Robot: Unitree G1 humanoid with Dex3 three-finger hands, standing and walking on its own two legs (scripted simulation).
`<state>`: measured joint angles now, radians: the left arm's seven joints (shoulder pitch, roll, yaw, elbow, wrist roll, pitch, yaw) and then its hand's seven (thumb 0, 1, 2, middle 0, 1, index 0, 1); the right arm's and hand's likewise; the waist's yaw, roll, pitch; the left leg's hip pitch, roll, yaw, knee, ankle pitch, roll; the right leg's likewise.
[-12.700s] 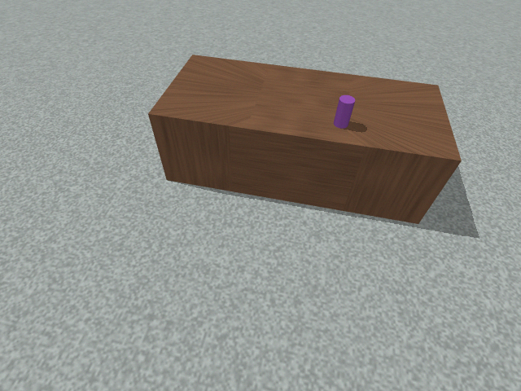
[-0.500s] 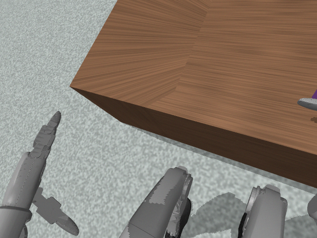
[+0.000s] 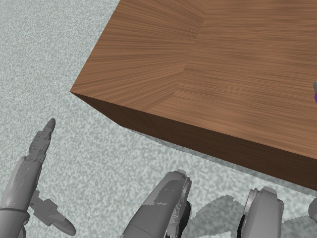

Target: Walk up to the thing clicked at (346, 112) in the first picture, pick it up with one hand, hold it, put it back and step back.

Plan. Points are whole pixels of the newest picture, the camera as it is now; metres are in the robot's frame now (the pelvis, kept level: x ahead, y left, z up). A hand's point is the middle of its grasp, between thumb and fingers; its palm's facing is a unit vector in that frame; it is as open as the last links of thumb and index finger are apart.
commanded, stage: settle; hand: right
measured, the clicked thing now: out of the picture +0.52 -0.25 -0.04
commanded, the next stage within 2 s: lift in 0.88 s
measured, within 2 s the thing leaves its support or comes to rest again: neither
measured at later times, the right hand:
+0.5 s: hand out of the picture +0.52 -0.25 +0.02, palm faces +0.22 +0.97 +0.02, open 8.8 cm
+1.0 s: hand out of the picture +0.52 -0.27 +0.05, palm faces +0.23 +0.97 +0.02, open 8.8 cm
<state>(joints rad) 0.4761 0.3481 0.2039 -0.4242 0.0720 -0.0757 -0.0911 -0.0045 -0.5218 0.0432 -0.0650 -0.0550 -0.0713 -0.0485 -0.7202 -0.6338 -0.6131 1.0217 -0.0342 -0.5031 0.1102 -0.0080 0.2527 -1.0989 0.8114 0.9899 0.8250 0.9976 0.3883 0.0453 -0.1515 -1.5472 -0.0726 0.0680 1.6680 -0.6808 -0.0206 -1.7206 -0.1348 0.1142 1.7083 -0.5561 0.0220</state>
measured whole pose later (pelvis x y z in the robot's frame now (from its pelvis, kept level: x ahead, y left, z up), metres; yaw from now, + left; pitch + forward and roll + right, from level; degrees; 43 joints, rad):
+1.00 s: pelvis +0.02 -0.01 +0.06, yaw -2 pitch +29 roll +8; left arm 0.45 0.29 0.08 -0.27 0.09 -0.04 -0.06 0.00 -0.52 0.04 -0.06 -0.05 -0.06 -0.04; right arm -0.76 -0.60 -0.55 1.13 -0.01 -0.51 0.12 -0.01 0.24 -1.09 0.80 1.01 0.81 1.02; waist 0.33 0.02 -0.15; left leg -1.31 -0.06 0.06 1.42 -0.62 -0.03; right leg -1.49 -0.12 0.09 1.49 -0.52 0.01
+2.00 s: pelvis +0.03 -0.01 +0.15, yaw -6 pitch +15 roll +3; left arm 0.44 0.23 0.10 0.05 0.02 0.00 -0.01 -0.01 -0.52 0.03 -0.05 -0.05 -0.06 -0.04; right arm -0.32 -0.24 -0.30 0.66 0.11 -0.41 0.08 -0.01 0.23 -1.08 0.79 1.01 0.80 1.02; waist 0.11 0.00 -0.13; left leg -0.81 0.00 0.00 1.08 -0.52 -0.03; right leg -0.94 -0.07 0.00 1.09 -0.41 0.01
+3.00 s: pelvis +0.05 -0.01 +0.18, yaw -6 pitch +9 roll +1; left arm 0.40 0.23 0.11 0.18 -0.01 0.02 0.02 -0.01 -0.51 0.03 -0.05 -0.05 -0.06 -0.04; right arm -0.11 -0.18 -0.20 0.40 0.16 -0.34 0.04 -0.01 0.23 -1.08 0.79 1.01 0.80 1.03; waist 0.06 0.01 -0.08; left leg -0.59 0.01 -0.02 0.92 -0.49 -0.03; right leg -0.69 -0.06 -0.03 0.91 -0.37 0.01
